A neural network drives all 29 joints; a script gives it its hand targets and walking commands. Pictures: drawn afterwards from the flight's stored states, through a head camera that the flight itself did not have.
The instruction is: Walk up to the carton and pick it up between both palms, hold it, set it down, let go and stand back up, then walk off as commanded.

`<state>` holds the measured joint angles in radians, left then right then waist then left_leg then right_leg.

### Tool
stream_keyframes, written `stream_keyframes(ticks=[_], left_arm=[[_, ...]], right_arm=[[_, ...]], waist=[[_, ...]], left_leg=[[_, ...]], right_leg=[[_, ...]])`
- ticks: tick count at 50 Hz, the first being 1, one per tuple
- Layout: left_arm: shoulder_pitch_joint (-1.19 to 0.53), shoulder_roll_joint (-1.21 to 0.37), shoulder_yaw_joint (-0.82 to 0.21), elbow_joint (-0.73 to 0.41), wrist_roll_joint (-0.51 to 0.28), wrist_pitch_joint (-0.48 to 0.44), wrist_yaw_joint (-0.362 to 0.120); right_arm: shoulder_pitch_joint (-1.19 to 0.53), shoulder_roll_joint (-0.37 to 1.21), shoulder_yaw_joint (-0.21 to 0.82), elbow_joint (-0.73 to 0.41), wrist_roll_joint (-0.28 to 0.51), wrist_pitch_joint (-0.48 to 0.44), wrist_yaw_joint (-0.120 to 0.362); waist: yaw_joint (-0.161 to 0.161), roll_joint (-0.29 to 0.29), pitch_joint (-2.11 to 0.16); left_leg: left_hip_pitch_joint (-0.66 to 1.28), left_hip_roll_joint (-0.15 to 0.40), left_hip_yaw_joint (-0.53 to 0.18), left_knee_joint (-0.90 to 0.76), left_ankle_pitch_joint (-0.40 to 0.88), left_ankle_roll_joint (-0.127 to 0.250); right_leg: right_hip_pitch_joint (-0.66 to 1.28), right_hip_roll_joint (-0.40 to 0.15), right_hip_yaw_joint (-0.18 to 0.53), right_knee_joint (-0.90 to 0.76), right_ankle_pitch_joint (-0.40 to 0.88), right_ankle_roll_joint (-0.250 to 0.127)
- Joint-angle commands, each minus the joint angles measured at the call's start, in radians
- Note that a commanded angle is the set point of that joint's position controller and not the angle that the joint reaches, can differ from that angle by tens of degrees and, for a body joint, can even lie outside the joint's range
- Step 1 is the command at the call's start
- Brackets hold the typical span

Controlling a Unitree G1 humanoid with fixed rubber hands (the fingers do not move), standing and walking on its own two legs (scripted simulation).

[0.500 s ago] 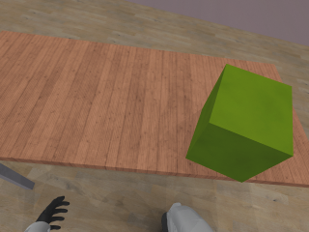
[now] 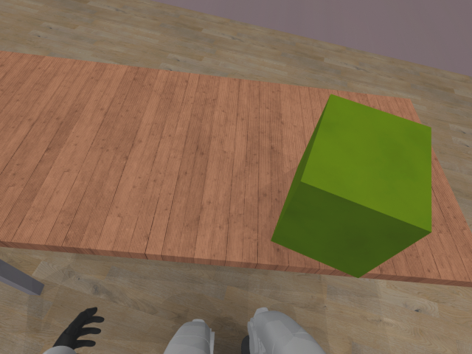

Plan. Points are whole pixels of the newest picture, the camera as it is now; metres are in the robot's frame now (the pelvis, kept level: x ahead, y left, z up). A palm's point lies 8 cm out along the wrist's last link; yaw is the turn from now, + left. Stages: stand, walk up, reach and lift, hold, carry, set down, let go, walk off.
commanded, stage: walk up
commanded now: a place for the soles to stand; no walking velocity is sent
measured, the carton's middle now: (344, 188) +0.39 -0.17 +0.03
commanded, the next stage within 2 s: none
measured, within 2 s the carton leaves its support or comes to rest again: neither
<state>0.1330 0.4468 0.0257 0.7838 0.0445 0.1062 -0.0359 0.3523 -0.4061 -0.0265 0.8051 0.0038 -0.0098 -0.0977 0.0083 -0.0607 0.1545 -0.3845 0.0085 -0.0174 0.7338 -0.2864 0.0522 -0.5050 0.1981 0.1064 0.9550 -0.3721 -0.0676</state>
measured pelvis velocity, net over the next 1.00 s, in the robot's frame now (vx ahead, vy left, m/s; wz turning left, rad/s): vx -0.03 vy -0.06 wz -0.06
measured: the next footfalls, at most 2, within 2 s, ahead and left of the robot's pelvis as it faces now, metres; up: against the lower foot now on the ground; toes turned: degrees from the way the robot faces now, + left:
right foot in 0.34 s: -0.02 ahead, -0.22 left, +0.00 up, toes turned +4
left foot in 0.68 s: +0.03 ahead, +0.05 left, +0.00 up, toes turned -3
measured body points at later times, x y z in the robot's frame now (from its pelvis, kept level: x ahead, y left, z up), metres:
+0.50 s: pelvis -0.07 -0.09 +0.01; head -0.05 -0.09 +0.45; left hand -0.04 +0.24 -0.10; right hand -0.01 -0.42 -0.10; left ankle -0.01 +0.05 -0.68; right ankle -0.07 -0.23 -0.72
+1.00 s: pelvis -0.03 -0.06 +0.02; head +0.00 -0.04 +0.47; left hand +0.07 +0.25 -0.10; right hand +0.03 -0.39 -0.07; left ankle -0.02 +0.05 -0.72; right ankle -0.01 -0.22 -0.69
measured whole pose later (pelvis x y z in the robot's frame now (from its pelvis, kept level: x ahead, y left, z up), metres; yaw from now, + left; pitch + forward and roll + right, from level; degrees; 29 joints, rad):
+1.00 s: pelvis -0.03 -0.06 +0.02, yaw -3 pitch -2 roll -2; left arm 0.28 0.42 0.03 0.79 0.03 -0.03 -0.01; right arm 0.30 -0.42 -0.03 0.81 -0.01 -0.04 0.01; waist 0.01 -0.01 0.07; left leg -0.24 0.03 -0.01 0.58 -0.31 0.02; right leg -0.34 0.00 0.08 0.72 -0.33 -0.01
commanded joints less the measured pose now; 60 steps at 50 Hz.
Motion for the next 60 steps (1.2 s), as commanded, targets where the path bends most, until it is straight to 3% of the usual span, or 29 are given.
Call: stream_keyframes(ticks=[1, 4, 8, 13, 14, 16, 17, 18, 19, 21, 23, 26, 29, 32, 34, 35, 36, 37, 39, 42, 47, 51, 52, 53, 54, 55, 56, 58, 60], left_arm=[[0.151, 0.166, 0.120, -0.057, 0.006, -0.009, -0.011], [0.182, 0.167, 0.125, -0.051, -0.002, -0.013, -0.010], [0.189, 0.142, 0.112, -0.033, -0.017, -0.035, 0.003], [0.315, 0.144, 0.110, -0.001, -0.026, -0.060, 0.007], [0.365, 0.140, 0.114, 0.014, -0.027, -0.063, 0.010], [0.465, 0.131, 0.124, 0.055, -0.021, -0.069, 0.019], [0.443, 0.163, 0.127, 0.044, -0.007, -0.077, 0.028], [0.352, 0.224, 0.125, -0.005, 0.008, -0.089, 0.038], [0.215, 0.256, 0.118, -0.066, 0.002, -0.103, 0.047], [0.125, 0.256, 0.119, -0.067, -0.013, -0.120, 0.051], [0.155, 0.208, 0.110, -0.051, -0.016, -0.139, 0.050], [0.283, 0.200, 0.112, -0.054, -0.013, -0.153, 0.044], [0.323, 0.226, 0.116, -0.046, -0.014, -0.152, 0.039], [0.269, 0.229, 0.105, -0.058, -0.019, -0.146, 0.035], [0.215, 0.179, 0.082, -0.070, -0.032, -0.136, 0.031], [0.223, 0.114, 0.064, -0.075, -0.040, -0.137, 0.035], [0.220, 0.040, 0.045, -0.090, -0.052, -0.141, 0.037], [0.224, 0.099, 0.055, -0.065, -0.035, -0.133, 0.046], [0.175, 0.160, 0.067, -0.055, -0.035, -0.135, 0.043], [0.217, 0.131, 0.068, -0.028, -0.039, -0.142, 0.026], [0.177, 0.090, 0.058, -0.030, -0.045, -0.153, 0.035], [0.225, 0.095, 0.062, 0.008, -0.033, -0.172, 0.052], [0.225, 0.128, 0.069, 0.009, -0.027, -0.175, 0.055], [0.207, 0.185, 0.076, 0.004, -0.021, -0.180, 0.059], [0.159, 0.199, 0.070, -0.007, -0.026, -0.180, 0.056], [0.146, 0.207, 0.067, -0.009, -0.026, -0.181, 0.053], [0.120, 0.212, 0.068, -0.011, -0.025, -0.177, 0.052], [0.071, 0.174, 0.053, -0.023, -0.030, -0.166, 0.048], [0.063, 0.140, 0.049, -0.029, -0.040, -0.158, 0.041]], right_arm=[[-0.014, -0.277, -0.118, -0.044, -0.005, -0.032, -0.016], [0.015, -0.255, -0.111, -0.063, -0.004, -0.039, -0.005], [-0.007, -0.254, -0.107, -0.079, -0.034, -0.040, 0.027], [-0.111, -0.312, -0.113, -0.098, -0.059, -0.015, 0.061], [-0.131, -0.316, -0.113, -0.098, -0.058, -0.007, 0.067], [-0.116, -0.270, -0.104, -0.080, -0.060, 0.018, 0.068], [-0.083, -0.207, -0.086, -0.073, -0.050, 0.031, 0.067], [-0.067, -0.133, -0.057, -0.079, -0.029, 0.033, 0.069], [-0.076, -0.148, -0.061, -0.077, -0.018, 0.029, 0.065], [-0.071, -0.226, -0.089, -0.020, -0.001, 0.022, 0.074], [-0.018, -0.216, -0.081, 0.022, -0.003, 0.021, 0.092], [-0.098, -0.203, -0.075, -0.029, -0.023, 0.003, 0.105], [-0.133, -0.207, -0.078, -0.060, -0.030, -0.011, 0.111], [-0.092, -0.195, -0.080, -0.054, -0.027, -0.031, 0.111], [0.016, -0.178, -0.082, -0.017, -0.029, -0.055, 0.098], [0.084, -0.199, -0.092, 0.003, -0.038, -0.066, 0.089], [0.107, -0.278, -0.106, 0.001, -0.050, -0.072, 0.083], [0.056, -0.343, -0.118, -0.014, -0.032, -0.071, 0.086], [0.002, -0.303, -0.107, -0.027, -0.023, -0.067, 0.089], [-0.041, -0.255, -0.087, -0.037, -0.022, -0.064, 0.087], [-0.046, -0.233, -0.072, -0.066, -0.017, -0.049, 0.095], [-0.094, -0.198, -0.057, -0.077, 0.000, -0.022, 0.097], [-0.098, -0.163, -0.043, -0.082, 0.005, -0.022, 0.095], [-0.105, -0.125, -0.028, -0.092, 0.009, -0.021, 0.097], [-0.085, -0.129, -0.027, -0.071, 0.004, -0.009, 0.093], [-0.089, -0.170, -0.041, -0.056, -0.001, -0.009, 0.090], [-0.072, -0.164, -0.041, -0.043, 0.002, -0.013, 0.091], [-0.057, -0.162, -0.045, -0.009, 0.000, -0.029, 0.097], [-0.038, -0.184, -0.061, 0.009, -0.019, -0.042, 0.094]], waist=[[0.052, 0.022, -0.021], [0.022, 0.092, -0.149], [-0.022, 0.214, -0.167], [0.003, 0.355, -0.143], [0.025, 0.352, -0.150], [0.063, 0.181, -0.134], [0.054, -0.017, -0.068], [0.029, -0.205, 0.000], [-0.019, -0.098, 0.078], [-0.040, -0.035, 0.113], [-0.041, -0.059, 0.010], [0.033, -0.075, -0.090], [0.059, -0.074, -0.088], [0.030, -0.074, -0.089], [-0.038, -0.008, -0.148], [-0.059, 0.070, -0.224], [-0.065, 0.254, -0.253], [-0.051, 0.251, -0.192], [-0.034, 0.164, -0.050], [-0.020, 0.214, -0.026], [-0.034, 0.228, -0.137], [0.011, 0.182, -0.187], [0.015, 0.121, -0.205], [0.005, -0.028, -0.185], [-0.013, -0.026, -0.128], [-0.010, -0.003, -0.102], [-0.019, -0.064, -0.097], [-0.041, -0.052, -0.126], [-0.044, -0.013, -0.161]], left_leg=[[-0.056, 0.271, -0.333, -0.405, -0.165, 0.058], [0.168, 0.256, -0.270, -0.354, -0.063, 0.058], [0.195, 0.224, -0.247, -0.372, -0.250, 0.094], [-0.028, 0.248, -0.182, -0.397, -0.380, 0.115], [-0.071, 0.247, -0.169, -0.375, -0.382, 0.113], [-0.199, 0.169, -0.098, -0.145, -0.465, 0.078], [-0.250, 0.069, -0.011, 0.075, -0.443, 0.045], [-0.311, -0.042, 0.033, 0.285, -0.308, -0.017], [-0.260, -0.050, -0.095, 0.302, -0.210, -0.028], [-0.158, 0.000, -0.114, 0.346, -0.065, -0.031], [-0.104, 0.034, -0.053, 0.271, -0.042, -0.032], [-0.178, 0.025, -0.012, 0.123, -0.133, -0.021], [-0.198, 0.019, 0.000, 0.068, -0.231, -0.009], [-0.067, 0.003, 0.036, -0.067, -0.214, 0.001], [0.204, -0.033, 0.076, -0.304, 0.001, -0.004], [0.364, 0.032, -0.016, -0.344, 0.064, 0.007], [0.467, 0.241, -0.357, -0.423, -0.017, 0.065], [0.437, 0.402, -0.568, -0.463, -0.127, 0.135], [0.264, 0.343, -0.454, -0.462, -0.137, 0.168], [0.217, 0.234, -0.219, -0.428, 0.146, 0.133], [0.221, 0.204, -0.084, -0.250, 0.584, 0.141], [0.151, 0.141, -0.034, -0.078, 0.411, 0.069], [0.062, 0.112, -0.031, -0.046, 0.268, 0.040], [-0.067, 0.024, -0.003, 0.042, 0.001, -0.010], [-0.062, 0.010, -0.003, 0.086, -0.282, -0.020], [-0.038, 0.023, -0.041, 0.124, -0.319, -0.011], [-0.027, 0.042, -0.029, 0.070, -0.302, -0.011], [0.117, 0.022, 0.027, -0.161, -0.137, -0.009], [0.231, 0.040, -0.005, -0.273, 0.065, -0.005]], right_leg=[[-0.067, -0.042, 0.223, 0.360, 0.009, 0.045], [-0.085, -0.042, 0.155, 0.383, 0.014, 0.085], [-0.059, -0.097, 0.076, 0.224, -0.048, 0.097], [0.227, -0.193, -0.104, -0.164, -0.223, 0.059], [0.302, -0.202, -0.125, -0.232, -0.180, 0.044], [0.420, -0.188, -0.075, -0.402, -0.096, 0.030], [0.333, -0.207, 0.075, -0.554, -0.265, 0.025], [0.116, -0.398, 0.480, -0.726, -0.537, -0.019], [-0.056, -0.457, 0.596, -0.820, -0.608, -0.065], [-0.107, -0.396, 0.497, -0.823, -0.490, -0.038], [0.055, -0.334, 0.362, -0.741, -0.314, -0.023], [0.321, -0.354, 0.361, -0.630, -0.186, -0.110], [0.379, -0.389, 0.386, -0.608, -0.170, -0.170], [0.313, -0.387, 0.318, -0.541, 0.029, -0.174], [0.209, -0.315, 0.166, -0.361, 0.208, -0.107], [0.141, -0.261, 0.106, -0.226, 0.194, -0.061], [-0.031, -0.139, 0.022, -0.050, 0.025, 0.000], [-0.175, -0.123, -0.034, 0.023, -0.202, 0.034], [-0.136, -0.189, 0.001, 0.043, -0.160, 0.019], [-0.036, -0.207, -0.058, -0.048, -0.061, 0.040], [0.142, -0.190, -0.152, -0.258, 0.037, 0.044], [0.348, -0.177, -0.129, -0.532, 0.306, 0.011], [0.426, -0.247, -0.009, -0.528, 0.329, -0.017], [0.435, -0.424, 0.276, -0.585, 0.343, -0.080], [0.316, -0.526, 0.386, -0.639, 0.205, -0.155], [0.278, -0.525, 0.360, -0.616, 0.256, -0.197], [0.280, -0.511, 0.323, -0.600, 0.280, -0.197], [0.234, -0.389, 0.143, -0.519, 0.362, -0.116], [0.192, -0.331, 0.066, -0.424, 0.378, -0.046]])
